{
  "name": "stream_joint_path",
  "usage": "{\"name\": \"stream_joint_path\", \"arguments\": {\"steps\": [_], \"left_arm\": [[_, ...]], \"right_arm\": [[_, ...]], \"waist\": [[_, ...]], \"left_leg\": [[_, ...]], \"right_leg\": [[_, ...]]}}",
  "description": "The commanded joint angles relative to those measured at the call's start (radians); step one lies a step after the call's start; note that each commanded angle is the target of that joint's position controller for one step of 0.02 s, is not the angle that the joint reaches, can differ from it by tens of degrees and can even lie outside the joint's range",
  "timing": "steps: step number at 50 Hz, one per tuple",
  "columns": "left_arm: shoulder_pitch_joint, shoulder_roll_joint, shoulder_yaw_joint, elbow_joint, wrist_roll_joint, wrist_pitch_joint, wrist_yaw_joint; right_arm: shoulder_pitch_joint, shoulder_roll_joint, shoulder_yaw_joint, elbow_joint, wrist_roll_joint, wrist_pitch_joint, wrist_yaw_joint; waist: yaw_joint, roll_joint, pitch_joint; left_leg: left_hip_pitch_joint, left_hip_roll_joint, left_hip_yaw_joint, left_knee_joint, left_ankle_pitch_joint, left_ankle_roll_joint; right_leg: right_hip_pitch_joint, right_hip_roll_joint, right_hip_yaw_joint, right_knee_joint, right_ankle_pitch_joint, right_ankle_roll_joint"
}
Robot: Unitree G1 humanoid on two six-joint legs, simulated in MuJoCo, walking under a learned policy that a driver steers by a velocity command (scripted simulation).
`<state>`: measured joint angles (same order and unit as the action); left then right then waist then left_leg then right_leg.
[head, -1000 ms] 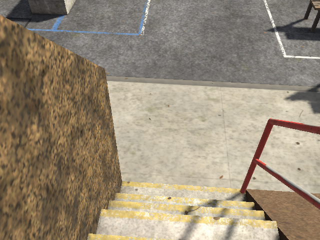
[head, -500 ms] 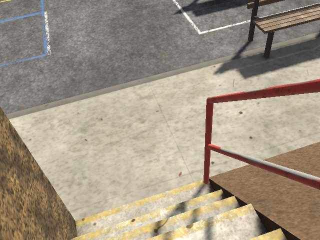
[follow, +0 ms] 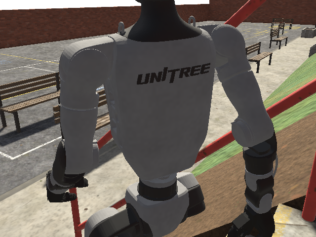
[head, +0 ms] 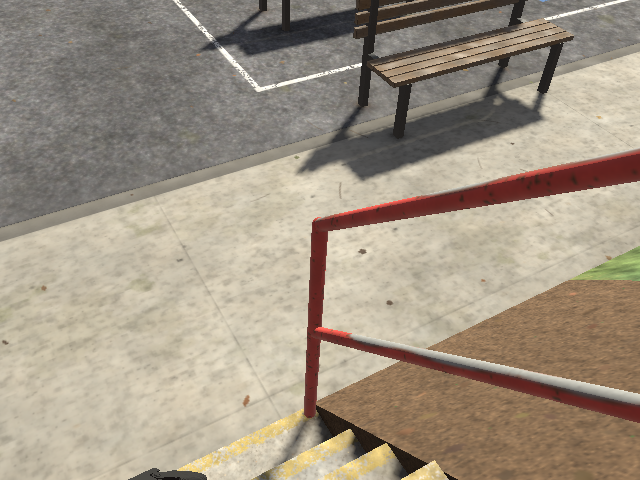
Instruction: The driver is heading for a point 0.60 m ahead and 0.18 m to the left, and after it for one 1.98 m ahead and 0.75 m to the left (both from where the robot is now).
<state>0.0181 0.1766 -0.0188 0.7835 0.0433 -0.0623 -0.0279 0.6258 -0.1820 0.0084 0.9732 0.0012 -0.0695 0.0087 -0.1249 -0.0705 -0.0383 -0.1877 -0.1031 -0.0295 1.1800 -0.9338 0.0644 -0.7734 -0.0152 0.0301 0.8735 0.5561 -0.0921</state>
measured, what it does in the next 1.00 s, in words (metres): goes down, turning left: right foot 0.23 m lower, then left foot 0.20 m lower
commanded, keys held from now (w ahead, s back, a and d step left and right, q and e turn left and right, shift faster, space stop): w+shift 0.08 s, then w+q+shift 0.68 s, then w+shift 0.24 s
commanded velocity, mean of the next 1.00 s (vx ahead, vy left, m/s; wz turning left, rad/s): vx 1.00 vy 0.00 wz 0.58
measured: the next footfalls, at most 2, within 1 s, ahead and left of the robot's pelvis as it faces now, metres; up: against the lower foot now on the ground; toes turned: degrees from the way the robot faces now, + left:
right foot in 0.12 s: +0.19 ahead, -0.12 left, -0.23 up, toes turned +0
left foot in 0.48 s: +0.39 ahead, +0.11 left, -0.43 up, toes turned +12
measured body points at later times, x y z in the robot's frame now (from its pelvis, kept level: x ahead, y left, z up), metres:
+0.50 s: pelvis +0.34 +0.03 -0.29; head +0.32 +0.04 +0.16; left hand +0.21 +0.26 -0.45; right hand +0.52 -0.19 -0.40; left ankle +0.37 +0.10 -1.02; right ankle +0.20 -0.11 -0.77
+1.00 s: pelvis +0.62 +0.11 -0.55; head +0.59 +0.10 -0.10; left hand +0.46 +0.33 -0.69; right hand +0.90 +0.02 -0.64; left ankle +0.53 +0.21 -1.02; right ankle +0.64 +0.02 -1.25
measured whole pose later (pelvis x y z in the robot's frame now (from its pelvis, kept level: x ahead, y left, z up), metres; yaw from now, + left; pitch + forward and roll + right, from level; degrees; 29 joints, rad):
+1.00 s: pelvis +0.62 +0.11 -0.55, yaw +36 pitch -2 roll +0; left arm 0.45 0.26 0.04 0.90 -0.01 -0.09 -0.02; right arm 0.14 -0.22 -0.02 0.77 -0.05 -0.02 -0.03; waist 0.04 0.00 -0.04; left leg -0.82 -0.21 -0.11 1.97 -0.55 0.15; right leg -0.30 0.07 0.00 0.85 -0.28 -0.07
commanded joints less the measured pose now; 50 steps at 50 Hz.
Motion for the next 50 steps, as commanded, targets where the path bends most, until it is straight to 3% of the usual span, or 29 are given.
{"name": "stream_joint_path", "arguments": {"steps": [1, 2, 5, 6, 8, 10, 11, 12, 14, 17, 21, 22, 23, 24, 25, 26, 29, 30, 31, 33, 34, 37, 41, 44, 45, 46, 47, 49, 50], "left_arm": [[-0.159, 0.093, 0.032, -0.086, -0.063, -0.013, 0.003], [-0.097, 0.095, 0.046, -0.066, -0.082, -0.011, 0.014], [0.505, 0.177, 0.107, 0.154, -0.008, 0.025, 0.036], [0.572, 0.174, 0.112, 0.155, -0.005, 0.022, 0.018], [0.622, 0.182, 0.087, 0.184, 0.012, -0.026, -0.005], [0.569, 0.113, 0.074, 0.205, -0.011, -0.049, 0.004], [0.525, 0.188, 0.096, 0.186, -0.02, -0.067, 0.019], [0.423, 0.072, 0.061, 0.178, -0.031, -0.078, 0.021], [0.386, 0.173, 0.072, 0.165, -0.018, -0.078, 0.024], [0.297, 0.098, 0.059, 0.17, -0.056, -0.101, 0.043], [0.347, 0.208, 0.084, 0.173, -0.021, -0.049, 0.063], [0.327, 0.262, 0.1, 0.187, 0.001, -0.05, 0.065], [0.311, 0.258, 0.1, 0.191, 0.003, -0.043, 0.069], [0.287, 0.236, 0.117, 0.182, 0.014, -0.007, 0.088], [0.219, 0.105, 0.087, 0.152, 0.038, 0.027, 0.099], [0.288, 0.025, 0.058, 0.021, 0.022, 0.031, 0.098], [0.218, 0.088, 0.072, 0.028, 0.042, 0.018, 0.074], [0.283, 0.078, 0.066, -0.01, 0.051, 0.014, 0.063], [0.208, 0.094, 0.058, -0.034, 0.027, 0.029, 0.074], [0.272, 0.083, 0.056, 0.054, 0.038, 0.044, 0.079], [0.27, 0.093, 0.057, 0.043, 0.04, 0.044, 0.071], [0.07, 0.109, 0.056, -0.049, 0.009, -0.007, 0.053], [0.24, 0.069, 0.06, -0.034, -0.033, -0.006, 0.039], [0.687, 0.194, 0.129, 0.095, -0.042, 0.019, 0.043], [0.775, 0.188, 0.123, 0.113, -0.075, 0.024, 0.041], [0.495, 0.114, 0.057, 0.045, -0.042, 0.003, 0.004], [0.543, 0.096, 0.055, 0.088, -0.055, -0.008, -0.015], [0.549, 0.131, 0.061, 0.105, -0.054, -0.051, -0.001], [0.575, 0.058, 0.03, 0.131, -0.048, -0.07, 0.013]], "right_arm": [[-0.155, -0.172, -0.042, -0.079, -0.04, -0.012, -0.024], [-0.113, -0.145, -0.036, -0.032, -0.053, -0.003, -0.036], [-0.169, -0.174, -0.059, -0.009, -0.03, 0.015, -0.034], [-0.225, -0.182, -0.084, -0.031, -0.016, 0.021, -0.041], [-0.132, -0.083, -0.053, -0.092, -0.01, 0.012, -0.056], [-0.235, -0.083, -0.063, -0.085, -0.066, 0.022, -0.054], [-0.248, -0.037, -0.049, -0.155, -0.067, 0.038, -0.05], [-0.329, -0.1, -0.064, -0.162, -0.082, 0.052, -0.043], [-0.213, -0.045, -0.052, -0.094, -0.053, 0.083, -0.029], [-0.403, -0.005, -0.03, -0.201, -0.011, 0.06, 0.008], [-0.422, -0.093, -0.041, -0.195, 0.006, 0.08, 0.02], [-0.273, -0.137, -0.064, -0.17, -0.019, 0.091, 0.009], [-0.039, -0.192, -0.088, -0.091, -0.019, 0.099, 0.004], [0.051, -0.221, -0.111, -0.052, -0.027, 0.085, 0.006], [0.005, -0.222, -0.1, -0.044, 0.008, 0.078, 0.016], [-0.084, -0.265, -0.074, -0.059, -0.001, 0.056, 0.012], [-0.174, -0.175, -0.055, -0.068, 0.004, 0.05, -0.004], [-0.174, -0.216, -0.061, -0.087, 0.005, 0.027, -0.001], [-0.225, -0.117, -0.033, -0.116, 0.012, 0.018, -0.014], [-0.253, -0.166, -0.048, -0.118, -0.023, 0.019, -0.023], [-0.267, -0.166, -0.046, -0.139, 0.001, 0.02, -0.027], [-0.246, -0.082, -0.032, -0.133, 0.02, 0.005, -0.059], [-0.362, -0.112, -0.047, -0.178, 0.014, 0.01, -0.018], [-0.479, -0.139, -0.055, -0.196, 0.012, 0.053, -0.005], [-0.597, -0.06, -0.044, -0.233, 0.008, 0.047, -0.003], [-0.375, 0.064, 0.006, -0.326, 0.021, 0.035, -0.024], [-0.305, 0.074, 0.014, -0.269, -0.028, 0.041, -0.033], [-0.513, -0.062, -0.018, -0.296, -0.072, 0.034, -0.047], [-0.574, -0.084, -0.026, -0.276, -0.099, 0.03, -0.05]], "waist": [[0.001, 0.226, 0.199], [-0.005, 0.231, 0.185], [0.265, 0.043, 0.058], [0.351, -0.137, 0.129], [0.226, -0.14, -0.006], [0.197, 0.028, 0.039], [0.146, -0.225, 0.02], [0.113, -0.023, 0.126], [0.063, -0.077, 0.067], [0.025, 0.025, 0.086], [0.061, -0.097, 0.187], [-0.002, -0.131, 0.08], [-0.09, -0.113, 0.001], [-0.153, 0.034, 0.066], [-0.134, 0.323, 0.22], [0.1, 0.447, 0.161], [0.119, 0.058, 0.041], [0.184, 0.208, -0.036], [0.204, 0.127, 0.016], [0.206, 0.169, -0.052], [0.21, 0.18, -0.044], [0.155, 0.001, 0.015], [0.159, 0.203, 0.03], [0.349, 0.157, 0.009], [0.451, -0.049, 0.104], [0.12, -0.23, 0.155], [0.101, -0.173, 0.1], [0.165, -0.031, 0.198], [0.16, 0.133, 0.241]], "left_leg": [[-0.136, 0.184, -0.321, -0.198, 0.535, 0.168], [-0.081, 0.191, -0.289, -0.131, 0.678, 0.17], [-0.392, 0.118, -0.076, 0.57, 0.96, 0.114], [-0.593, -0.017, -0.006, 0.868, 0.276, 0.094], [-1.043, 0.048, -0.095, 0.752, 0.1, 0.084], [-0.916, 0.12, -0.137, 0.473, 0.402, 0.096], [-0.859, 0.161, -0.191, 0.286, 0.527, 0.049], [-0.721, 0.197, -0.222, 0.045, 0.78, -0.013], [-0.491, 0.113, -0.035, 0.216, 0.873, -0.034], [-0.235, 0.107, -0.045, -0.26, 1.653, 0.006], [-0.049, 0.091, 0.138, -0.485, 1.314, 0.042], [0.112, 0.055, 0.192, -0.372, 1.189, 0.085], [0.285, 0.065, 0.156, -0.423, 1.1, 0.14], [0.265, 0.15, -0.058, -0.759, 0.969, 0.233], [0.249, 0.165, -0.057, -0.671, 1.465, 0.203], [0.346, 0.2, -0.183, -0.339, 2.176, 0.151], [0.104, 0.213, -0.392, -0.379, 1.388, 0.207], [0.051, 0.264, -0.531, -0.377, 1.403, 0.268], [-0.158, 0.221, -0.502, -0.473, 1.384, 0.247], [-0.317, 0.207, -0.599, -0.488, 1.242, 0.293], [-0.266, 0.204, -0.604, -0.431, 1.348, 0.283], [-0.393, -0.033, -0.399, -0.18, 0.834, 0.173], [-0.4, -0.053, -0.374, 0.007, 0.791, 0.179], [-0.479, -0.028, -0.312, 0.617, 1.282, 0.16], [-0.784, -0.238, -0.207, 1.165, 0.461, 0.126], [-1.094, -0.171, -0.133, 1.035, 0.189, 0.128], [-1.134, -0.108, -0.135, 0.948, 0.196, 0.127], [-1.163, -0.002, -0.206, 0.778, 0.397, 0.069], [-1.121, 0.0, -0.217, 0.556, 0.653, 0.055]], "right_leg": [[0.145, -0.066, 0.036, -0.362, -0.046, 0.018], [0.23, -0.095, 0.03, -0.442, -0.075, 0.018], [0.921, -0.044, -0.055, -0.45, -0.179, -0.018], [0.996, -0.123, 0.035, -0.546, -0.19, -0.063], [1.321, -0.328, 0.232, -0.103, 0.255, -0.106], [0.886, -0.238, 0.214, -0.16, -0.421, -0.062], [0.688, -0.44, 0.46, -0.241, -0.556, -0.192], [0.425, -0.419, 0.422, -0.249, -0.496, -0.174], [0.224, -0.36, 0.289, -0.137, -0.44, -0.138], [-0.019, -0.201, 0.033, -0.045, -1.085, 0.023], [0.133, -0.249, -0.088, 0.104, -0.865, -0.003], [0.186, -0.276, -0.13, 0.293, -0.528, -0.009], [0.202, -0.266, -0.167, 0.599, -0.222, 0.0], [0.183, -0.147, -0.195, 1.09, -0.484, 0.02], [-0.108, 0.023, -0.229, 1.49, -1.317, -0.007], [-0.381, 0.008, -0.141, 1.416, -1.319, 0.0], [-0.384, -0.041, 0.056, 1.026, -1.147, 0.035], [-0.355, -0.035, 0.066, 0.838, -0.946, 0.062], [-0.239, -0.018, 0.031, 0.58, -0.77, 0.131], [0.026, -0.005, 0.015, 0.57, -0.613, 0.156], [0.001, -0.008, 0.025, 0.578, -0.61, 0.142], [0.234, 0.066, 0.013, -0.063, -0.047, 0.114], [0.578, 0.097, -0.026, -0.178, -0.021, 0.068], [0.945, -0.043, 0.054, -0.378, -0.093, -0.015], [1.012, -0.181, 0.181, -0.405, 0.115, -0.111], [1.018, -0.282, 0.261, -0.02, 0.521, -0.008], [1.016, -0.318, 0.331, -0.066, 0.554, -0.015], [0.658, -0.294, 0.534, -0.233, -0.314, -0.082], [0.509, -0.141, 0.337, -0.13, -0.466, 0.025]]}}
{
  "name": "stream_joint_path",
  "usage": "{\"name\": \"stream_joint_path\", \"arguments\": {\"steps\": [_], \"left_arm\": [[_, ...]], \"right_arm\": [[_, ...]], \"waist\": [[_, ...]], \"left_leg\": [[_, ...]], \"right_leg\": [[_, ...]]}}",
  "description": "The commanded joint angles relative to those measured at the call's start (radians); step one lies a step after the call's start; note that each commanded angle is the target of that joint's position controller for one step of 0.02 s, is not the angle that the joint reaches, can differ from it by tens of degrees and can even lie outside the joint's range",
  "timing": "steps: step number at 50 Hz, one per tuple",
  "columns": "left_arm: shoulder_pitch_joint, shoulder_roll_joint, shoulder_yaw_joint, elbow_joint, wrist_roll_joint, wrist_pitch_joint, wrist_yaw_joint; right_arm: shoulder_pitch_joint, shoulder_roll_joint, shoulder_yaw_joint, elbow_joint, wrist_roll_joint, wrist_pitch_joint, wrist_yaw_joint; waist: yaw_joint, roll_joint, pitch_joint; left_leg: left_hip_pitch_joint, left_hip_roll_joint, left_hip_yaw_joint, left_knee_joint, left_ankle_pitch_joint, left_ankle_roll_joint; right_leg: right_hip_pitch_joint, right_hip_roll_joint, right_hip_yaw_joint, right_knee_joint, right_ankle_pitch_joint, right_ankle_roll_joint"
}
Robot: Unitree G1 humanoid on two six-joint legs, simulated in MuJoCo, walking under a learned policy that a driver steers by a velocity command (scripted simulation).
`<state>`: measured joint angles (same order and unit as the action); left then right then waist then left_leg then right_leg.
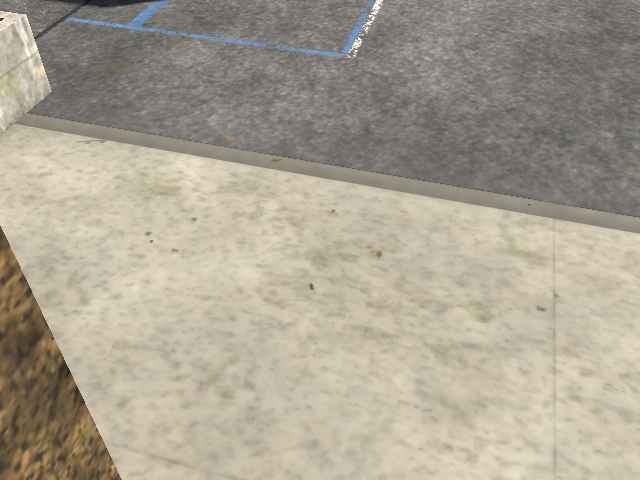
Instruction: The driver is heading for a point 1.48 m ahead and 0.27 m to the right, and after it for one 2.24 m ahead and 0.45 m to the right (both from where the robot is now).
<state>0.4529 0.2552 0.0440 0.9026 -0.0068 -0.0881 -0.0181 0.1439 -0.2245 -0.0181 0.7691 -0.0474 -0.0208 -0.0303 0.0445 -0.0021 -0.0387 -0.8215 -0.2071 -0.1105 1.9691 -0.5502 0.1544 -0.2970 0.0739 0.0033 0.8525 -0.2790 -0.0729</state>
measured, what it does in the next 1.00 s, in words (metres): goes down: left foot 0.23 m lower, then right foot 0.22 m lower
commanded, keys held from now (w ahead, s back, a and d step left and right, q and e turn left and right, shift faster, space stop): w+shift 1.00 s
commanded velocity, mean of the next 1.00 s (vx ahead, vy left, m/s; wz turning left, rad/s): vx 1.00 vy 0.00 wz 0.08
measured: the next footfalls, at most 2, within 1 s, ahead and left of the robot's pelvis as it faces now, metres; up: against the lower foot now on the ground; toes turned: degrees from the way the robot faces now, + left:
left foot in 0.24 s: +0.24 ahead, +0.11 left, -0.23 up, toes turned +2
right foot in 0.58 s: +0.42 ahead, -0.17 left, -0.45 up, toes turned +0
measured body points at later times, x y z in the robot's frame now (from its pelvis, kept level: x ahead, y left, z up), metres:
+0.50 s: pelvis +0.28 -0.04 -0.31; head +0.27 -0.04 +0.14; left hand +0.40 +0.25 -0.41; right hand +0.26 -0.29 -0.45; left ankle +0.20 +0.11 -0.93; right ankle +0.40 -0.17 -0.99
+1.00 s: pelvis +0.64 -0.06 -0.54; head +0.63 -0.07 -0.09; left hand +0.51 +0.16 -0.68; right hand +0.88 -0.26 -0.63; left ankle +0.82 +0.06 -1.26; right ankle +0.39 -0.17 -1.13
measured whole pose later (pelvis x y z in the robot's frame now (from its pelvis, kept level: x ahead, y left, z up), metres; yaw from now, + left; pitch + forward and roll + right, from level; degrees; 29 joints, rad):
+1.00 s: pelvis +0.64 -0.06 -0.54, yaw +3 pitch -2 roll -5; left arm 0.54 0.18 0.03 1.03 0.07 -0.08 0.02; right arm -0.01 -0.24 -0.04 0.89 -0.01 -0.05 0.04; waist 0.14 0.10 -0.02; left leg -0.51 0.10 0.01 0.50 0.41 0.07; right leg 0.01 0.11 -0.07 1.08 -0.92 -0.09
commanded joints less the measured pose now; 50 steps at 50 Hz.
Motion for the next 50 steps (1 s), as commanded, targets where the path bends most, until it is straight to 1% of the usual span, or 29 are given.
{"name": "stream_joint_path", "arguments": {"steps": [1, 2, 5, 6, 10, 12, 13, 14, 15, 16, 18, 20, 23, 24, 27, 29, 30, 31, 32, 33, 34, 35, 36, 37, 38, 40, 42, 47, 50], "left_arm": [[0.008, -0.075, -0.059, -0.03, 0.019, -0.048, 0.036], [-0.027, -0.027, -0.06, -0.041, 0.007, -0.054, 0.049], [-0.032, 0.004, -0.054, -0.04, -0.053, -0.085, 0.049], [-0.039, 0.03, -0.052, -0.032, -0.053, -0.081, 0.044], [0.031, 0.113, -0.008, 0.022, 0.031, -0.008, 0.022], [-0.079, 0.131, 0.01, 0.017, 0.028, 0.017, 0.019], [-0.141, 0.11, 0.022, -0.006, 0.02, 0.021, 0.029], [0.077, 0.04, -0.008, -0.084, 0.001, 0.021, 0.033], [-0.039, 0.057, -0.023, -0.074, 0.069, 0.027, 0.054], [-0.151, 0.098, 0.001, -0.057, 0.071, 0.026, 0.058], [-0.152, 0.102, 0.021, -0.061, 0.055, 0.037, 0.044], [-0.042, 0.01, -0.001, -0.018, 0.035, 0.077, 0.021], [-0.042, -0.045, -0.035, -0.045, 0.033, 0.041, -0.027], [-0.1, -0.026, -0.039, -0.091, -0.002, 0.042, -0.032], [-0.079, 0.135, 0.02, -0.072, -0.026, 0.074, -0.013], [0.229, 0.159, 0.047, 0.051, 0.008, 0.092, -0.024], [0.268, 0.152, 0.018, 0.079, 0.028, 0.071, -0.053], [0.255, 0.164, 0.011, 0.087, 0.007, 0.056, -0.061], [0.363, 0.239, 0.049, 0.118, 0.004, 0.043, -0.049], [0.312, 0.241, 0.048, 0.113, -0.001, 0.031, -0.031], [0.192, 0.139, 0.004, 0.081, 0.042, 0.015, -0.018], [0.083, 0.1, -0.012, 0.072, 0.053, 0.008, -0.015], [-0.038, 0.031, -0.037, 0.032, 0.061, -0.001, 0.009], [-0.103, 0.075, -0.026, 0.018, 0.044, 0.003, 0.025], [-0.047, 0.156, -0.002, 0.039, 0.039, -0.002, 0.024], [-0.009, 0.084, -0.007, 0.078, 0.004, -0.018, 0.031], [-0.063, 0.069, -0.005, 0.037, -0.012, -0.023, 0.028], [0.159, 0.054, 0.01, 0.102, 0.077, -0.001, 0.031], [0.153, 0.025, 0.001, 0.161, 0.104, 0.017, 0.041]], "right_arm": [[-0.056, 0.051, 0.039, -0.131, -0.009, -0.029, 0.013], [0.013, 0.078, 0.044, -0.066, 0.002, -0.042, 0.038], [-0.033, -0.032, 0.026, -0.026, 0.019, -0.072, 0.054], [-0.075, 0.005, 0.036, -0.05, 0.021, -0.077, 0.057], [-0.045, -0.047, -0.003, -0.071, 0.028, -0.061, 0.04], [0.432, -0.145, -0.06, 0.09, 0.016, -0.035, 0.03], [0.516, -0.213, -0.083, 0.132, 0.045, -0.026, 0.048], [0.385, -0.243, -0.082, 0.108, 0.067, -0.032, 0.063], [0.349, -0.162, -0.074, 0.084, 0.088, -0.046, 0.064], [0.352, -0.068, -0.036, 0.107, 0.057, -0.061, 0.058], [0.247, -0.027, 0.001, 0.096, -0.014, -0.098, 0.033], [0.056, -0.028, 0.012, 0.06, 0.001, -0.101, 0.022], [0.085, -0.048, -0.008, 0.07, 0.042, -0.132, 0.01], [0.071, -0.143, -0.033, 0.052, 0.042, -0.112, 0.002], [0.184, -0.162, -0.045, 0.092, -0.021, -0.021, -0.028], [0.169, -0.105, -0.054, 0.114, -0.015, -0.002, -0.032], [0.166, 0.068, -0.018, 0.076, 0.005, -0.01, -0.005], [0.163, 0.042, -0.004, 0.003, 0.027, -0.027, -0.011], [0.191, 0.004, -0.003, 0.022, 0.027, -0.041, -0.013], [0.035, -0.019, -0.002, -0.017, -0.006, -0.046, -0.006], [-0.062, -0.073, -0.021, -0.012, -0.002, -0.051, -0.015], [-0.079, -0.062, -0.019, 0.005, 0.002, -0.046, -0.003], [-0.084, -0.026, 0.002, -0.016, 0.014, -0.043, 0.026], [-0.078, -0.032, -0.007, 0.007, 0.009, -0.032, 0.047], [0.01, -0.046, -0.021, 0.084, -0.001, -0.019, 0.056], [-0.054, -0.081, -0.043, 0.094, 0.009, -0.035, 0.077], [-0.198, -0.042, -0.028, 0.077, 0.003, -0.041, 0.1], [-0.385, -0.041, -0.019, 0.023, 0.045, -0.036, 0.082], [-0.126, -0.087, -0.044, 0.087, 0.041, -0.04, 0.059]], "waist": [[-0.135, 0.036, 0.201], [-0.133, 0.02, 0.101], [-0.109, 0.077, 0.13], [-0.081, 0.015, 0.116], [0.027, -0.236, 0.105], [-0.192, -0.138, 0.027], [-0.273, 0.115, 0.126], [-0.028, 0.277, 0.029], [-0.129, 0.176, 0.032], [-0.15, 0.001, 0.156], [-0.037, -0.018, 0.176], [0.093, 0.045, 0.072], [0.121, 0.037, 0.034], [0.085, 0.188, 0.018], [-0.007, 0.23, 0.134], [0.148, 0.019, 0.041], [0.124, -0.3, 0.127], [0.024, -0.348, 0.156], [0.066, -0.352, -0.01], [0.088, -0.299, 0.061], [0.063, -0.109, 0.188], [0.001, -0.145, 0.263], [-0.099, -0.01, 0.318], [-0.12, -0.024, 0.283], [-0.115, -0.077, 0.21], [-0.091, -0.043, 0.242], [-0.054, -0.017, 0.185], [0.149, -0.081, 0.306], [0.042, -0.044, 0.195]], "left_leg": [[-0.047, 0.069, -0.026, -0.691, 0.638, -0.106], [0.363, 0.073, 0.049, -0.653, 0.974, -0.121], [0.372, 0.089, 0.098, -1.006, 1.311, -0.109], [0.499, 0.099, 0.154, -1.071, 1.344, -0.091], [0.387, 0.217, 0.043, -1.231, 0.922, -0.05], [1.05, 0.233, 0.08, -1.35, 0.744, 0.007], [1.077, 0.373, -0.089, -1.552, 0.87, 0.092], [1.305, 0.581, -0.364, -1.151, 0.996, 0.209], [1.112, 0.639, -0.445, -1.269, 0.644, 0.269], [0.821, 0.555, -0.378, -1.34, 0.668, 0.231], [0.455, 0.53, -0.392, -1.256, 0.394, 0.198], [-0.021, 0.397, -0.133, -1.174, 0.116, 0.088], [-0.136, 0.247, 0.079, -1.006, -0.164, -0.027], [-0.092, 0.3, 0.017, -1.068, -0.153, -0.003], [0.198, 0.386, -0.115, -0.826, 0.185, 0.059], [0.038, 0.257, 0.014, -0.183, 0.27, 0.046], [-0.305, 0.021, 0.049, 0.431, -0.331, 0.02], [-0.608, 0.109, 0.042, 0.314, -0.258, 0.046], [-0.658, 0.159, 0.004, 0.268, -0.209, 0.039], [-0.711, 0.198, -0.043, 0.171, -0.117, 0.005], [-0.676, 0.21, -0.12, -0.075, 0.196, -0.045], [-0.615, 0.244, -0.144, -0.215, 0.285, -0.086], [-0.395, 0.241, -0.077, -0.548, 0.474, -0.147], [-0.146, 0.283, -0.027, -0.706, 0.626, -0.177], [0.003, 0.263, -0.005, -0.587, 0.719, -0.174], [-0.151, 0.253, -0.103, -0.85, 1.025, -0.13], [0.193, 0.262, 0.097, -1.077, 1.263, -0.109], [0.057, 0.277, 0.155, -1.404, 0.917, -0.096], [0.375, 0.333, 0.142, -1.637, 0.964, -0.077]], "right_leg": [[-0.422, -0.198, 0.285, -0.145, 0.19, 0.006], [-0.663, -0.221, 0.316, -0.17, -0.082, -0.022], [-0.549, -0.077, 0.174, 0.022, -0.257, -0.011], [-0.572, -0.101, 0.181, 0.051, -0.24, -0.037], [-0.131, -0.175, 0.369, 0.352, 0.181, -0.161], [-0.518, -0.099, 0.199, 0.898, 0.525, -0.096], [-0.698, 0.09, 0.095, 1.313, -0.16, -0.046], [-1.092, 0.029, 0.113, 1.184, -0.486, -0.004], [-1.077, -0.049, 0.248, 1.053, -0.515, 0.005], [-0.896, -0.054, 0.256, 0.908, -0.546, -0.01], [-0.677, -0.083, 0.27, 0.51, -0.059, 0.049], [-0.102, -0.01, 0.041, 0.45, 0.437, 0.101], [0.149, -0.022, 0.019, 0.038, 0.9, 0.071], [0.233, -0.076, 0.007, -0.098, 0.827, 0.074], [0.15, -0.182, -0.033, -0.385, 0.434, 0.007], [0.482, -0.174, -0.038, -0.328, 0.363, -0.049], [0.472, -0.24, 0.092, -0.068, 0.744, -0.039], [0.538, -0.276, 0.204, 0.002, 0.793, 0.077], [0.59, -0.413, 0.45, -0.172, 0.162, -0.03], [0.451, -0.478, 0.703, -0.399, -0.373, -0.086], [0.255, -0.44, 0.638, -0.408, -0.524, -0.063], [0.073, -0.43, 0.673, -0.383, -0.521, -0.083], [-0.227, -0.362, 0.49, -0.404, -0.489, -0.097], [-0.39, -0.359, 0.484, -0.458, -0.546, -0.158], [-0.404, -0.35, 0.473, -0.456, -0.421, -0.182], [-0.178, -0.268, 0.349, -0.248, -0.255, -0.132], [-0.281, -0.194, 0.23, -0.269, -0.357, -0.121], [0.18, -0.189, 0.22, -0.116, 0.033, -0.154], [0.253, -0.178, 0.178, 0.167, 0.285, -0.166]]}}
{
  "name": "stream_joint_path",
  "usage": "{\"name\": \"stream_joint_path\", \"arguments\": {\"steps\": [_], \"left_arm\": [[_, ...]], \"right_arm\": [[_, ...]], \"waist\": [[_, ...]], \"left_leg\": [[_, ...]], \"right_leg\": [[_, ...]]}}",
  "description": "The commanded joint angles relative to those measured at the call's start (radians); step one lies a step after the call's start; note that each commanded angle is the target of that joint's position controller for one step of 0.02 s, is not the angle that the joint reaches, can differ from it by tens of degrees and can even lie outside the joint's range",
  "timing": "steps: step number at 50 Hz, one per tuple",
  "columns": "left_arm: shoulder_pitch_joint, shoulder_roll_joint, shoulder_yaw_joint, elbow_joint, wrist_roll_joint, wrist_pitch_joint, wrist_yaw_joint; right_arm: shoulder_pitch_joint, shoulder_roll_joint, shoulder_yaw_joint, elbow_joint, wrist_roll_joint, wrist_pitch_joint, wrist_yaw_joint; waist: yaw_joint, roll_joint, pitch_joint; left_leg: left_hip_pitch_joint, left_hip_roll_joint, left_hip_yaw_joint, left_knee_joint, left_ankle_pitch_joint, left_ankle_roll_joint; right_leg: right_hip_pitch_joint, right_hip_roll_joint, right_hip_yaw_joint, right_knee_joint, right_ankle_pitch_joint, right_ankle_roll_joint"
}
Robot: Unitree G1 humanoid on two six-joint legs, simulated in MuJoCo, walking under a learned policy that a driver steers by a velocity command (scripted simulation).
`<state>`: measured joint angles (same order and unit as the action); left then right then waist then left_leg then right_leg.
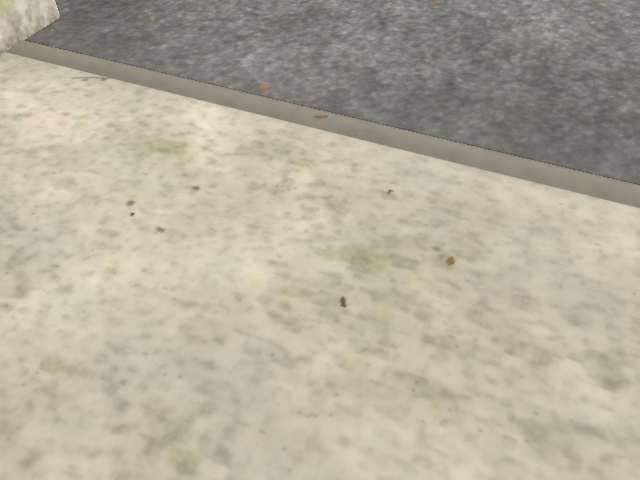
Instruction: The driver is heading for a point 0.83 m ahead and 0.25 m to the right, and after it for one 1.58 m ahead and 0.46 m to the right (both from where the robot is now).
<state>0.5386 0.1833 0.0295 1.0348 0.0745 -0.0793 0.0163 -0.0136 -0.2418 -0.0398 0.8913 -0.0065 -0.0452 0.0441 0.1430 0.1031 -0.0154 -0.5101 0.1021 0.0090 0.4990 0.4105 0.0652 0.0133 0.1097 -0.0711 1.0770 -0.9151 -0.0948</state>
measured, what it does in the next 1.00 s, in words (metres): goes down, turning right: left foot 0.21 m lower, then right foot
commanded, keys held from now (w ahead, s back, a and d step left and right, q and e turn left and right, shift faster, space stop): w+shift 0.10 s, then w+e+shift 0.90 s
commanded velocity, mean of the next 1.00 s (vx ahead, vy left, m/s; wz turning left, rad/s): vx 1.00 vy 0.00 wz -0.66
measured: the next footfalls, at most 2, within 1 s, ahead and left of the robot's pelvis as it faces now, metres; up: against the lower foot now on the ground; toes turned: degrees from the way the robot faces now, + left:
left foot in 0.06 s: +0.20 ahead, +0.11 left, -0.21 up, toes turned +3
right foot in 0.44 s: +0.58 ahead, -0.08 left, -0.21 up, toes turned -14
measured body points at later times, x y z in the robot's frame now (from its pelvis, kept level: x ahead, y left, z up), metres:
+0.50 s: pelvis +0.47 -0.04 -0.12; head +0.49 -0.05 +0.33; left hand +0.68 +0.18 -0.23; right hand +0.42 -0.27 -0.27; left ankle +0.28 +0.12 -0.68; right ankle +0.54 -0.08 -0.82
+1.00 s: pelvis +0.92 -0.16 -0.09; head +0.95 -0.18 +0.36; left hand +1.19 +0.01 -0.20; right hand +0.85 -0.46 -0.19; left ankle +1.02 -0.08 -0.82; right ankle +0.77 -0.16 -0.70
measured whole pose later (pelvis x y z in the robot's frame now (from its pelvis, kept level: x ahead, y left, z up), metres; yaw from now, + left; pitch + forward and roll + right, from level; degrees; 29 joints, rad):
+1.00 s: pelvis +0.92 -0.16 -0.09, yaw -42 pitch +2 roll +2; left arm 0.27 0.36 0.08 0.77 0.02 -0.03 -0.03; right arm 0.20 -0.28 -0.05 0.73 -0.05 -0.07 -0.02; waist 0.02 -0.05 0.04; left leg -0.30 0.01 0.08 0.51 -0.23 -0.01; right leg -0.43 0.04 0.04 1.31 -0.30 -0.13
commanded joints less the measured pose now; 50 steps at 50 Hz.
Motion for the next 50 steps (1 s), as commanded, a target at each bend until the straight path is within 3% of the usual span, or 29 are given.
{"name": "stream_joint_path", "arguments": {"steps": [1, 2, 3, 4, 5, 6, 7, 8, 10, 12, 15, 18, 20, 21, 22, 23, 24, 26, 29, 33, 38, 40, 42, 43, 44, 45, 47, 48, 50], "left_arm": [[0.049, 0.112, 0.021, 0.045, 0.003, 0.004, 0.004], [0.009, 0.139, 0.03, 0.037, -0.021, 0.006, 0.002], [-0.103, 0.155, 0.057, 0.012, -0.027, 0.009, 0.0], [-0.19, 0.114, 0.046, -0.089, -0.056, -0.012, 0.011], [-0.146, 0.092, 0.038, -0.105, -0.083, -0.021, 0.02], [-0.137, 0.093, 0.029, -0.094, -0.08, -0.02, 0.025], [-0.231, 0.101, 0.033, -0.137, -0.053, -0.029, 0.022], [-0.294, 0.115, 0.038, -0.134, -0.036, -0.021, 0.003], [-0.293, 0.057, 0.031, -0.126, -0.017, 0.013, -0.037], [-0.347, 0.012, 0.009, -0.182, -0.023, 0.031, -0.06], [-0.486, 0.027, -0.008, -0.235, -0.04, 0.018, -0.078], [-0.501, 0.074, 0.003, -0.251, -0.055, 0.016, -0.071], [-0.212, 0.14, 0.033, -0.179, -0.06, 0.018, -0.068], [-0.004, 0.192, 0.062, -0.12, -0.06, 0.027, -0.056], [-0.038, 0.242, 0.078, -0.117, -0.07, 0.046, -0.045], [-0.095, 0.324, 0.092, -0.155, -0.063, 0.061, -0.045], [-0.105, 0.293, 0.092, -0.168, -0.042, 0.066, -0.034], [-0.145, 0.231, 0.085, -0.15, -0.042, 0.049, -0.019], [-0.185, 0.195, 0.063, -0.17, -0.072, 0.008, -0.01], [-0.158, 0.23, 0.07, -0.189, -0.084, -0.017, -0.019], [-0.095, 0.257, 0.086, -0.204, -0.091, -0.019, -0.028], [-0.135, 0.304, 0.097, -0.228, -0.088, -0.017, -0.017], [-0.217, 0.364, 0.11, -0.256, -0.07, -0.02, -0.022], [-0.235, 0.261, 0.084, -0.286, -0.061, -0.028, -0.028], [-0.089, 0.087, 0.039, -0.326, -0.107, -0.019, -0.023], [-0.105, 0.179, 0.035, -0.341, -0.094, -0.006, -0.013], [-0.242, 0.228, 0.047, -0.33, -0.057, 0.019, -0.029], [-0.292, 0.213, 0.045, -0.341, -0.047, 0.029, -0.045], [-0.327, 0.151, 0.028, -0.385, -0.042, 0.056, -0.07]], "right_arm": [[0.193, -0.102, -0.04, 0.031, -0.02, -0.007, -0.021], [0.388, -0.112, -0.051, 0.097, -0.045, -0.004, -0.02], [0.555, -0.147, -0.071, 0.145, -0.045, 0.006, -0.011], [0.616, -0.186, -0.062, 0.154, -0.055, -0.013, 0.002], [0.648, -0.168, -0.051, 0.155, -0.065, -0.031, -0.006], [0.647, -0.146, -0.052, 0.149, -0.063, -0.036, -0.023], [0.593, -0.15, -0.055, 0.162, -0.058, -0.058, -0.055], [0.506, -0.04, -0.016, 0.139, -0.05, -0.07, -0.066], [0.419, -0.018, 0.0, 0.13, -0.056, -0.09, -0.071], [0.344, -0.043, -0.005, 0.099, -0.036, -0.104, -0.073], [0.337, -0.06, -0.007, 0.065, -0.004, -0.096, -0.059], [0.442, -0.116, -0.016, 0.09, 0.001, -0.092, -0.064], [0.409, -0.178, -0.033, 0.063, -0.028, -0.066, -0.083], [0.356, -0.19, -0.039, 0.042, -0.022, -0.055, -0.081], [0.338, -0.087, -0.023, 0.023, -0.032, -0.055, -0.061], [0.364, -0.065, -0.015, -0.115, 0.002, -0.072, -0.045], [0.287, -0.104, -0.013, -0.143, -0.009, -0.09, -0.045], [0.222, -0.086, -0.005, -0.15, -0.024, -0.095, -0.043], [0.226, -0.072, 0.001, -0.163, -0.067, -0.033, -0.032], [-0.024, -0.052, 0.022, -0.274, -0.05, -0.018, -0.019], [-0.134, -0.063, 0.027, -0.353, -0.018, -0.025, -0.02], [-0.035, -0.12, 0.007, -0.337, -0.017, -0.03, -0.034], [0.303, -0.211, -0.036, -0.259, -0.005, -0.036, -0.069], [0.506, -0.274, -0.058, -0.227, -0.028, -0.035, -0.093], [0.478, -0.326, -0.064, -0.233, -0.082, -0.04, -0.089], [0.381, -0.284, -0.072, -0.251, -0.065, -0.032, -0.074], [0.253, -0.129, -0.037, -0.246, -0.051, -0.029, -0.067], [0.287, -0.113, -0.031, -0.215, -0.053, -0.031, -0.066], [0.355, -0.077, -0.019, -0.147, -0.038, -0.05, -0.058]], "waist": [[-0.117, -0.125, 0.11], [-0.236, -0.047, 0.029], [-0.349, 0.082, -0.006], [-0.33, 0.106, -0.03], [-0.293, 0.181, -0.095], [-0.3, 0.093, -0.174], [-0.276, 0.138, -0.2], [-0.226, -0.035, -0.101], [-0.112, -0.061, 0.052], [-0.053, 0.01, 0.113], [-0.085, -0.038, 0.15], [-0.087, -0.069, 0.122], [0.066, -0.004, -0.067], [0.17, -0.032, -0.165], [0.099, -0.24, -0.135], [-0.022, -0.436, -0.247], [0.0, -0.267, -0.162], [-0.08, -0.065, 0.043], [-0.172, -0.065, 0.071], [-0.135, -0.095, 0.132], [-0.073, -0.154, 0.078], [-0.126, -0.152, -0.002], [-0.32, -0.147, -0.184], [-0.385, -0.075, -0.307], [-0.241, 0.234, -0.413], [-0.222, 0.237, -0.395], [-0.202, -0.022, -0.103], [-0.202, -0.072, -0.048], [-0.171, -0.031, 0.016]], "left_leg": [[0.254, -0.03, 0.088, -0.16, -0.051, 0.009], [0.506, -0.063, 0.109, -0.213, -0.063, 0.023], [0.766, 0.036, -0.041, -0.216, -0.108, 0.087], [0.947, 0.107, -0.084, 0.126, 0.285, 0.051], [1.216, 0.21, -0.209, 0.225, 0.402, 0.107], [1.242, 0.251, -0.297, 0.172, 0.129, 0.168], [1.139, 0.314, -0.429, 0.06, -0.407, 0.204], [0.798, 0.259, -0.399, -0.072, -0.589, 0.174], [0.369, 0.272, -0.362, -0.131, -0.42, 0.164], [0.168, 0.217, -0.216, -0.21, -0.328, 0.123], [0.125, 0.107, 0.044, -0.302, -0.148, 0.051], [0.378, 0.1, 0.152, -0.193, 0.357, 0.02], [0.466, 0.127, 0.183, 0.213, 0.552, 0.015], [0.349, 0.098, 0.197, 0.542, 0.421, -0.001], [0.077, -0.066, 0.197, 0.974, -0.624, -0.025], [-0.261, -0.17, 0.023, 1.165, -0.89, -0.049], [-0.406, -0.126, -0.071, 1.103, -0.827, -0.018], [-0.349, -0.05, -0.081, 0.897, -0.753, -0.013], [-0.211, -0.012, -0.078, 0.739, -0.793, -0.063], [-0.116, -0.037, 0.001, 0.387, -0.568, -0.112], [0.055, -0.096, 0.005, 0.095, -0.324, -0.081], [0.239, -0.136, -0.016, 0.018, -0.381, -0.066], [0.597, -0.114, -0.03, 0.038, -0.509, -0.053], [0.833, 0.044, -0.176, 0.071, -0.794, -0.031], [1.037, 0.363, -0.674, -0.067, -1.003, 0.052], [0.932, 0.364, -0.921, -0.226, -1.217, 0.089], [0.629, 0.255, -0.562, -0.243, -1.056, 0.072], [0.55, 0.211, -0.426, -0.254, -0.894, 0.052], [0.471, 0.183, -0.271, -0.279, -0.72, 0.036]], "right_leg": [[-0.097, -0.194, 0.207, 0.115, 1.063, -0.145], [-0.207, -0.152, 0.14, 0.393, 1.113, -0.123], [-0.487, -0.022, 0.086, 0.808, 0.428, -0.09], [-0.787, -0.01, 0.173, 0.844, 0.165, -0.084], [-1.096, -0.042, 0.19, 0.836, 0.182, -0.083], [-1.208, -0.08, 0.174, 0.804, 0.26, -0.085], [-1.256, -0.13, 0.228, 0.626, 0.454, -0.089], [-1.085, -0.163, 0.207, 0.467, 0.576, -0.049], [-0.872, -0.211, 0.23, 0.298, 0.637, 0.022], [-0.751, -0.232, 0.189, 0.112, 0.791, 0.028], [-0.551, -0.19, 0.004, -0.169, 0.888, -0.02], [-0.455, -0.077, -0.113, -0.306, 0.852, -0.088], [-0.192, -0.006, -0.103, -0.338, 0.782, -0.137], [0.066, -0.007, -0.05, -0.403, 0.782, -0.171], [0.171, -0.144, 0.21, -0.439, 0.621, -0.216], [0.385, -0.347, 0.805, -0.666, 0.485, -0.377], [0.38, -0.376, 0.923, -0.815, 0.387, -0.362], [0.104, -0.317, 0.731, -0.82, 0.585, -0.284], [-0.113, -0.207, 0.547, -0.843, 0.827, -0.254], [-0.279, -0.106, 0.425, -0.913, 1.036, -0.218], [-0.182, -0.132, 0.456, -0.878, 1.274, -0.139], [-0.129, -0.132, 0.467, -0.736, 1.473, -0.091], [-0.187, -0.104, 0.456, -0.333, 1.53, -0.053], [-0.332, -0.058, 0.409, -0.019, 1.232, -0.047], [-0.629, 0.047, 0.296, 0.292, 0.364, -0.026], [-0.732, -0.014, 0.224, 0.374, 0.468, -0.045], [-0.744, -0.115, 0.171, 0.308, 0.64, -0.037], [-0.732, -0.142, 0.167, 0.286, 0.642, -0.034], [-0.755, -0.186, 0.16, 0.279, 0.634, -0.031]]}}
